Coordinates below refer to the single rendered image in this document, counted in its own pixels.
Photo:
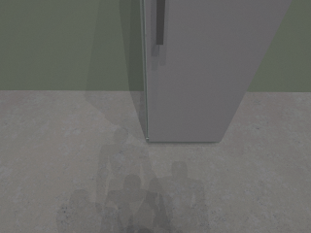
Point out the fridge door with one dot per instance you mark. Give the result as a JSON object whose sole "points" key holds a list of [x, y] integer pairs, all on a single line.
{"points": [[211, 51]]}

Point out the handle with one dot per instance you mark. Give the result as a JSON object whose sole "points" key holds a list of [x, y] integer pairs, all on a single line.
{"points": [[160, 16]]}

